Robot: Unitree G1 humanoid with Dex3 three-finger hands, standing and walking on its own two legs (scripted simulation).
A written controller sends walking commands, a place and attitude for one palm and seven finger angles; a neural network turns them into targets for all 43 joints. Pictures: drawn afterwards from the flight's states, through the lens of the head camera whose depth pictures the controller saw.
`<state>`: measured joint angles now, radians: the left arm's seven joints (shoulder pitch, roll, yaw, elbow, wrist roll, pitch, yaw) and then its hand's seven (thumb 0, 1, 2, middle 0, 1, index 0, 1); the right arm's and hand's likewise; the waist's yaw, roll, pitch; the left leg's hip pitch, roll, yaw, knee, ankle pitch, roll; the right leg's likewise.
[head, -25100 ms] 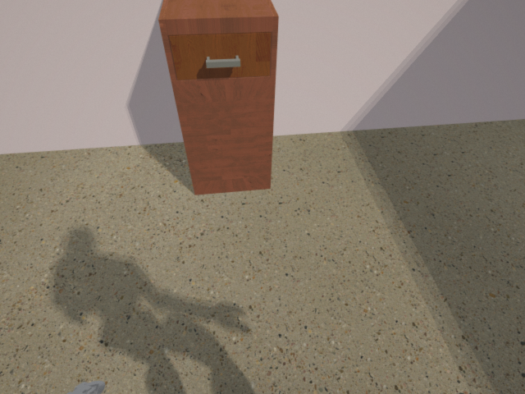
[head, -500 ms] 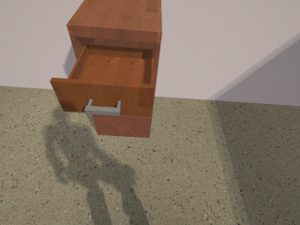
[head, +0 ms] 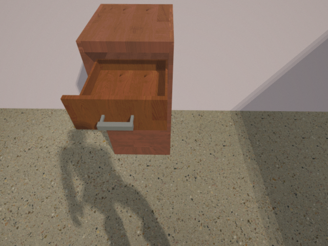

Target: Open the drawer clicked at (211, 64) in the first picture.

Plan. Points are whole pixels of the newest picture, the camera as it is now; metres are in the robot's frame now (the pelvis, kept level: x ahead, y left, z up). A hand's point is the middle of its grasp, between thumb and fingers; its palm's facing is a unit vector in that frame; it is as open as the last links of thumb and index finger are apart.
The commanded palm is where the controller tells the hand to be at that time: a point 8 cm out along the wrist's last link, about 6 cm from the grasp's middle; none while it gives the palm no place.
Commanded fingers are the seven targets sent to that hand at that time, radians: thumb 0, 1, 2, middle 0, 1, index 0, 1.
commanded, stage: let the arm hang, fingers relaxed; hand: left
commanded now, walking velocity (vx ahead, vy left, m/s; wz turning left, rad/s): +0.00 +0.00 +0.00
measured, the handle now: (116, 121) +0.51 +0.20 -0.05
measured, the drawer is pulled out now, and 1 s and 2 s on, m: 0.30 0.30 0.30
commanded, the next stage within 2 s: look to check the result in 0.28 s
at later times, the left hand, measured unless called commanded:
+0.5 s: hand out of the picture -0.03 +0.15 -0.18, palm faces +0.06 -0.98 -0.18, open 7.4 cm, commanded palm none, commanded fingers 0.00 0.90 0.90 -0.20 -0.30 -0.20 -0.30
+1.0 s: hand out of the picture -0.01 +0.13 -0.18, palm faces +0.05 -0.98 -0.17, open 7.4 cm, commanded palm none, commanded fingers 0.00 0.90 0.90 -0.20 -0.30 -0.20 -0.30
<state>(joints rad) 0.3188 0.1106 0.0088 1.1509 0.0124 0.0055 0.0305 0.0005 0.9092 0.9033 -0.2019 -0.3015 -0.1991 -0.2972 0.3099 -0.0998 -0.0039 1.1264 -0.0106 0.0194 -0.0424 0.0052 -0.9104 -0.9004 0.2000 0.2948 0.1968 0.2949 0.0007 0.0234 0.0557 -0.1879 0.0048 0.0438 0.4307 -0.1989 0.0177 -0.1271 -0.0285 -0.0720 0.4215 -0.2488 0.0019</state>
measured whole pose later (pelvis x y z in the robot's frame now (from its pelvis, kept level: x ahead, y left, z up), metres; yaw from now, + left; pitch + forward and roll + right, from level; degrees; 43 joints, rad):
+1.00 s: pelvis +0.00 -0.03 +0.00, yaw +0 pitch -2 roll +0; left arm 0.28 0.11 0.02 1.14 0.01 0.00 0.03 0.00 0.91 0.90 -0.20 -0.30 -0.20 -0.30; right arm 0.29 -0.10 -0.02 1.13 -0.01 0.01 -0.05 0.00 -0.91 -0.90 0.20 0.29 0.20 0.29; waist 0.00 0.02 0.07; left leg -0.19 0.04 0.03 0.42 -0.19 -0.02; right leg -0.13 0.01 -0.08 0.40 -0.24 -0.04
